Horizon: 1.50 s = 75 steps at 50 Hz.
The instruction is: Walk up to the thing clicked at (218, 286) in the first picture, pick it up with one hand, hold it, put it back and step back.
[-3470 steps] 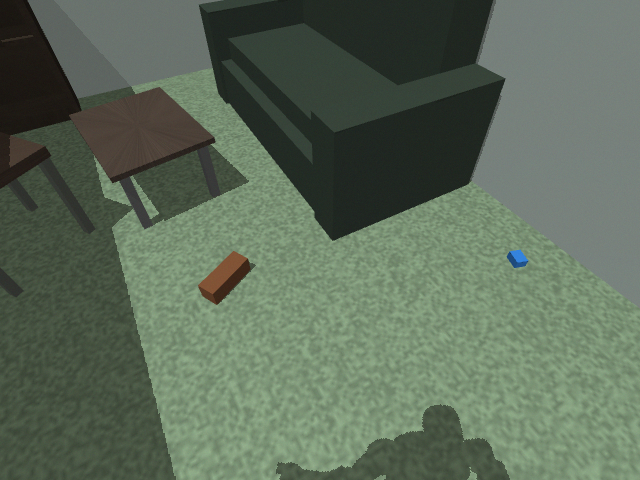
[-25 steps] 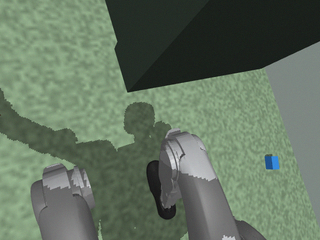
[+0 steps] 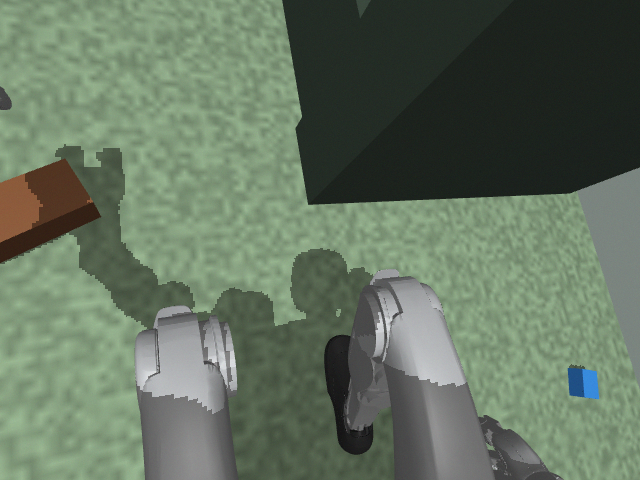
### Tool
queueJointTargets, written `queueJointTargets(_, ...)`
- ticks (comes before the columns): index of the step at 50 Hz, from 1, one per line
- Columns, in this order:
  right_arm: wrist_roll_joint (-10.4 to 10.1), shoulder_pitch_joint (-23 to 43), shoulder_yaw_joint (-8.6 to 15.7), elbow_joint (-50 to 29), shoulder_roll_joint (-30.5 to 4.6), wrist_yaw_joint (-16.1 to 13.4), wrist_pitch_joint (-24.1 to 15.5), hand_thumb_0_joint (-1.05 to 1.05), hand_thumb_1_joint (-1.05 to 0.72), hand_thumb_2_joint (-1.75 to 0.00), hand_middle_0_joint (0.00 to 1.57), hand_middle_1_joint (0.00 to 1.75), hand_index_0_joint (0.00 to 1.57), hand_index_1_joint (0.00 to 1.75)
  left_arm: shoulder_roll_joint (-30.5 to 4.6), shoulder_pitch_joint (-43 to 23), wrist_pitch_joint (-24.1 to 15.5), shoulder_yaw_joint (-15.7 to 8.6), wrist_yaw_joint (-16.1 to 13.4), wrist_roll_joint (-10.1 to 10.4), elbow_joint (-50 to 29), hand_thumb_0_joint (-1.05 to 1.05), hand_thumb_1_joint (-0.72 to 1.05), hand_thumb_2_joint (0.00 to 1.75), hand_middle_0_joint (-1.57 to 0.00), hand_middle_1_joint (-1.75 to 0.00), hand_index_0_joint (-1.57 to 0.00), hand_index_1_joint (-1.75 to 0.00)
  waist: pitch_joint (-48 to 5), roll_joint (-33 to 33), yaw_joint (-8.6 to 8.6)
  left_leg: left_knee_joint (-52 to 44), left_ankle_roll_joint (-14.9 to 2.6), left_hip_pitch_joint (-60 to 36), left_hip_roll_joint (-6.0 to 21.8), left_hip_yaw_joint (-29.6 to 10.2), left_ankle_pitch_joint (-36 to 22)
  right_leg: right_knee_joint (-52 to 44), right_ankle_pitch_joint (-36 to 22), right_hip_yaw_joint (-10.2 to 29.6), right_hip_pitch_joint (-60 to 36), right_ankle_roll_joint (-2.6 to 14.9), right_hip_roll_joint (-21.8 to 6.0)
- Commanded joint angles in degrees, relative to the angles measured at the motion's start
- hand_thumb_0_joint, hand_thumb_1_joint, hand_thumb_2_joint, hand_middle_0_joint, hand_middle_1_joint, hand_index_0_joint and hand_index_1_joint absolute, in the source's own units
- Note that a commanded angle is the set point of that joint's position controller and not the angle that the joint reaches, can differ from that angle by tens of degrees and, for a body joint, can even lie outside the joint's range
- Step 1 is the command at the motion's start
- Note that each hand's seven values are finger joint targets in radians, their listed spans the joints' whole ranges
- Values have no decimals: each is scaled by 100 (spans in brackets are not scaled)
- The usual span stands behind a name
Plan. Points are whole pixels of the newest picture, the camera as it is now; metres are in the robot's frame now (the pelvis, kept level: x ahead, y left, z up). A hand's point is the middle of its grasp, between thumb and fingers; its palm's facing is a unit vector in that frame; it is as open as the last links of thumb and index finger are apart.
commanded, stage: withdraw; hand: left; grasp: from above
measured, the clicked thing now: (11, 219) +0.47 +0.37 -0.30
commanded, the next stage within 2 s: home in 0.06 s
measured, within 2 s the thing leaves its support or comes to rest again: neither
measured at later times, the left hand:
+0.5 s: hand out of the picture +0.44 +0.37 -0.10, palm faces -0.40 -0.28 -0.87, open 12.1 cm
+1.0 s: hand out of the picture +0.30 +0.26 +0.13, palm faces -0.02 -0.87 -0.49, open 7.5 cm
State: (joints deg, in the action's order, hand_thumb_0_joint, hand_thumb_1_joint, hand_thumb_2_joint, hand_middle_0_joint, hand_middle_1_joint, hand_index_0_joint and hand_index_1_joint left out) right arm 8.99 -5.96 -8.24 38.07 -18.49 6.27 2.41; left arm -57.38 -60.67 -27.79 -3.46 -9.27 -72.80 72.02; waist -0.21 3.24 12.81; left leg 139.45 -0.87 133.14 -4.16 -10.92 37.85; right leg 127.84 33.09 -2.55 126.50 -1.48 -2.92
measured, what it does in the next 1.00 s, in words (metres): rises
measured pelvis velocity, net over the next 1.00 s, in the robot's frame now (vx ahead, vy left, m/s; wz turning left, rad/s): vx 0.03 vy -0.02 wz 0.13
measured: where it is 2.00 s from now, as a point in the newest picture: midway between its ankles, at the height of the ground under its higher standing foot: (276, 444)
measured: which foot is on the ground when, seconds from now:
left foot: down 0.00-1.00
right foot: down 0.00-1.00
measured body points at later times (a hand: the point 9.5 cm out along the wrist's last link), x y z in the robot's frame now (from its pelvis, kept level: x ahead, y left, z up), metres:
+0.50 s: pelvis +0.01 +0.00 +0.03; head +0.25 +0.08 +0.40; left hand +0.46 +0.38 -0.05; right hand +0.05 -0.28 -0.06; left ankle +0.08 +0.11 -0.30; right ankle +0.14 -0.16 -0.30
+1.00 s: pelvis +0.03 -0.02 +0.23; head +0.17 +0.04 +0.66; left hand +0.30 +0.30 +0.16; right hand +0.28 -0.23 +0.15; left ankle +0.08 +0.11 -0.30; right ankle +0.14 -0.17 -0.30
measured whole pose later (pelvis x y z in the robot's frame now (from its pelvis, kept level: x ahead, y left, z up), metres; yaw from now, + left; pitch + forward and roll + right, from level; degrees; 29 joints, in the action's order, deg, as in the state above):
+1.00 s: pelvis +0.03 -0.02 +0.23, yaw +8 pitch +28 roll -5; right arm -1.7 -3.5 -1.3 29.8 -13.2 -0.8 -2.6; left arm -24.1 -3.9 12.7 -5.0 -0.9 -11.5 18.6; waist -12.1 -0.9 4.4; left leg 96.3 1.1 87.9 0.3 -5.9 36.8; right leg 90.5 31.8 -1.6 86.8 -3.4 -3.5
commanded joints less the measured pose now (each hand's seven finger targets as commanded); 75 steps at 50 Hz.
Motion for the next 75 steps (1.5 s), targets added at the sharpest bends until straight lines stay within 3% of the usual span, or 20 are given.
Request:
queueJointTargets(1,-21,-1226,640,48,-1637,1,47,0,-89,-90,20,30,20,30,-932,-2557,615,-60,-933,-370,-336,0,-44,96,-13,-95,-13,-95,-3586,-3452,606,-2347,239,-4114,314,193,-742,-778,-693,-761,-334,320,203)
queueJointTargets(6,-86,-1435,644,-193,-1601,75,-14,0,-89,-89,20,30,20,30,-1391,-2160,1379,-424,-1041,-326,126,0,-33,88,-21,-86,-21,-86,-4125,-3155,380,-2219,124,-3827,261,492,-1335,-894,-1099,-600,-1119,340,213)
queueJointTargets(8,-131,-1396,625,-321,-1588,85,-45,0,-88,-89,20,30,20,30,-1361,-1804,1569,-458,-921,-191,373,0,-32,86,-22,-85,-22,-85,-4132,-2851,422,-2156,78,-3659,248,503,-1447,-916,-1170,-568,-1323,313,224)
queueJointTargets(11,-246,-1449,602,-470,-1546,92,-71,0,-89,-90,20,30,20,30,-1730,-1603,1677,-673,-647,-3,147,0,-33,77,-21,-61,-19,-61,-4301,-2331,345,-2081,-69,-3259,179,612,-1360,-1044,-1109,-497,-1912,286,254)
queueJointTargets(15,-345,-1537,609,-557,-1599,90,-102,0,-89,-90,20,30,20,30,-1784,-935,1643,-916,-156,447,-104,0,-18,78,-21,-54,-19,-56,-4111,-2110,172,-2148,-77,-3037,134,687,-1155,-1151,-831,-466,-2118,310,221)
queueJointTargets(18,-381,-1692,776,-628,-1617,70,-89,0,-89,-90,20,30,20,30,-1839,-477,1534,-1308,146,908,-914,0,2,79,-21,-49,-19,-50,-4594,-2422,-118,-2316,10,-3423,126,696,-1140,-1196,-713,-477,-2218,361,180)
queueJointTargets(21,-458,-1756,1000,-637,-1578,33,-22,0,-89,-90,20,30,20,30,-1417,-70,1499,-1478,441,1586,-2121,0,23,84,-21,-46,-20,-47,-5401,-2757,-420,-2602,62,-4062,110,755,-1274,-1316,-821,-401,-2372,425,150)
queueJointTargets(23,-548,-1744,1133,-643,-1507,-27,-14,0,-89,-90,20,30,20,30,-880,329,1556,-1258,692,2166,-3144,0,32,85,-21,-44,-20,-45,-5672,-2840,-473,-2915,57,-4532,171,697,-1137,-1532,-797,-378,-2441,403,157)
queueJointTargets(27,-762,-1522,1305,-654,-1355,-199,-5,0,-90,-90,20,30,20,30,-121,1463,1934,-1178,1000,3312,-4360,0,50,85,-20,-39,-20,-40,-5224,-2397,-499,-3721,-27,-4662,277,368,-419,-1911,-664,-331,-2595,258,222)
queueJointTargets(29,-829,-1381,1337,-633,-1255,-281,-9,0,-90,-90,20,30,20,30,353,1960,2173,-990,1096,3719,-4497,0,57,89,-21,-39,-20,-40,-4675,-2067,-448,-4014,-28,-4660,330,232,-211,-2155,-496,-331,-2499,255,232)
queueJointTargets(30,-854,-1277,1363,-658,-1259,-328,-25,0,-90,-90,20,30,20,30,327,1880,2251,-1038,1100,3944,-5036,0,59,86,-20,-37,-20,-37,-4788,-2077,-548,-4122,-28,-4867,351,177,-159,-2265,-468,-312,-2562,261,215)
queueJointTargets(33,-918,-1046,1332,-723,-1037,-432,-105,0,-90,-90,20,30,20,30,972,2591,2572,-697,1112,4373,-5081,0,72,90,-21,-35,-20,-36,-4200,-1730,-516,-4499,-34,-4999,404,244,-144,-2771,-416,-276,-3023,256,209)
queueJointTargets(37,-981,-767,1316,-850,-900,-559,-289,0,-90,-90,20,30,20,30,1195,2910,2909,-721,1048,4866,-5675,0,84,93,-21,-34,-21,-34,-4153,-1720,-623,-4910,-17,-5534,434,360,-317,-3305,-479,-200,-3635,267,171)
queueJointTargets(40,-1043,-523,1271,-984,-762,-637,-422,0,-90,-90,20,30,20,30,1617,3777,3215,-680,932,5206,-5644,0,93,98,-22,-36,-22,-36,-3883,-1518,-731,-5308,12,-5879,443,413,-516,-3710,-541,-178,-4089,284,161)
queueJointTargets(41,-1052,-481,1262,-1092,-717,-661,-467,0,-90,-90,20,30,20,30,1610,3617,3276,-700,878,5347,-6171,0,92,95,-21,-33,-21,-33,-4154,-1643,-742,-5386,8,-6105,426,492,-610,-3894,-600,-145,-4388,293,160)
queueJointTargets(43,-1077,-336,1211,-1107,-608,-709,-539,0,-90,-90,20,30,20,30,2060,4276,3517,-556,809,5592,-5872,0,91,92,-20,-31,-20,-31,-3699,-1401,-700,-5601,21,-6171,424,509,-699,-4169,-629,-116,-4612,284,165)
queueJointTargets(50,-1139,-199,1094,-1387,-412,-909,-730,0,-90,-90,20,30,20,30,2485,5465,4176,-649,636,6595,-6828,0,90,90,-20,-30,-20,-30,-3501,-1227,-767,-6522,26,-7104,416,552,-771,-5306,-680,53,-6047,253,187)
queueJointTargets(62,-1144,-661,869,-1418,-122,-1520,-1262,0,-90,-90,20,30,20,30,3524,7202,4844,-533,443,7592,-7779,0,90,90,-20,-30,-20,-30,-2566,-803,-799,-7860,53,-8542,437,657,-1671,-7008,-1475,74,-8127,190,300)
queueJointTargets(66,-1110,-791,866,-1507,-55,-1648,-1425,0,-90,-90,20,30,20,30,3677,7838,4993,-510,499,7720,-8123,0,90,90,-20,-30,-20,-30,-2084,-739,-931,-8389,56,-8913,396,735,-1641,-7629,-1427,39,-8677,161,327)
queueJointTargets(75,-1023,-763,897,-1653,11,-1772,-1718,0,-90,-90,20,30,20,30,3946,8771,5177,-202,643,7631,-8870,0,90,90,-20,-30,-20,-30,-1323,-503,-1007,-8985,19,-9421,353,878,-1801,-8335,-1508,-105,-9193,109,378)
